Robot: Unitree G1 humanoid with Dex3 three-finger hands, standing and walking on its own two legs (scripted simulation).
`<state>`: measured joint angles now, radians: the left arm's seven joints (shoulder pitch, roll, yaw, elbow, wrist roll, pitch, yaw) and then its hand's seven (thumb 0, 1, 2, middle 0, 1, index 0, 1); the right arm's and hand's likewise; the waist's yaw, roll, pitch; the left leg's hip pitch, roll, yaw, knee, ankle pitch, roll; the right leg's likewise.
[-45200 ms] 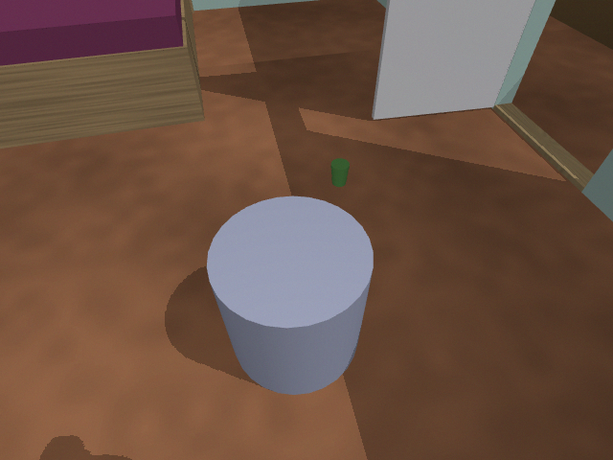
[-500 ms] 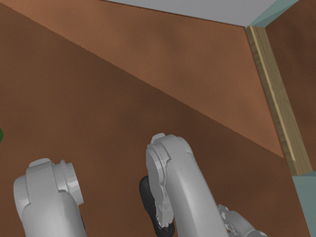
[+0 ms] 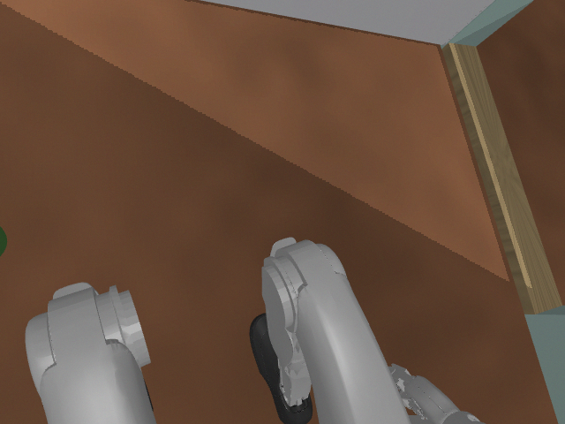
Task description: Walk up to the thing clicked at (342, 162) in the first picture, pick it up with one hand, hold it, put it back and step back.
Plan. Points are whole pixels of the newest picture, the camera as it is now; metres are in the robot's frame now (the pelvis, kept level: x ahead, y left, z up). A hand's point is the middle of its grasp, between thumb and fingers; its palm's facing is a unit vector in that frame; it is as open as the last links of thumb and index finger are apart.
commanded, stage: close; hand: left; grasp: from above
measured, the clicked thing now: out of the picture +0.42 +0.35 -0.23
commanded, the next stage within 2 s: settle in 0.32 s
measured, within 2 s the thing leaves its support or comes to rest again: leaves its support in 0.86 s
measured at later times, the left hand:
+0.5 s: hand out of the picture +0.40 +0.36 -0.19, palm faces -0.41 -0.16 -0.90, open 12.4 cm
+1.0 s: hand out of the picture +0.39 +0.36 -0.15, palm faces -0.41 -0.11 -0.91, open 11.4 cm
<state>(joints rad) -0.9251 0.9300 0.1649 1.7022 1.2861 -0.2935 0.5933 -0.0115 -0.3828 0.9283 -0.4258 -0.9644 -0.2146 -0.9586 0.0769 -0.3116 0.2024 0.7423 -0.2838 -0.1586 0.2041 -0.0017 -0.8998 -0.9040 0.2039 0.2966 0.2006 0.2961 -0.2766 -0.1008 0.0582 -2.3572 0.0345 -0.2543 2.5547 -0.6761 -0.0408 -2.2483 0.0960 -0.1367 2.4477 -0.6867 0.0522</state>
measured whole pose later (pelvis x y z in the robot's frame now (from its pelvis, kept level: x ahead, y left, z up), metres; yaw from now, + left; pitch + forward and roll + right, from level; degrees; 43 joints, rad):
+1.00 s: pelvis +0.01 +0.00 +0.03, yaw +3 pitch +33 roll -10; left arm -0.73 0.74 0.12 1.23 1.21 -0.17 0.41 0.04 -0.18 0.86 -0.52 -1.03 -0.37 -0.93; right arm 0.10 -0.27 0.06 0.75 -0.16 -0.09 0.19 0.00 -0.93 -0.91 0.20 0.30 0.20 0.30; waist -0.19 -0.05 -0.05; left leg -2.34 0.02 -0.19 2.43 -0.67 -0.03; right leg -2.22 0.06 -0.10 2.36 -0.73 0.04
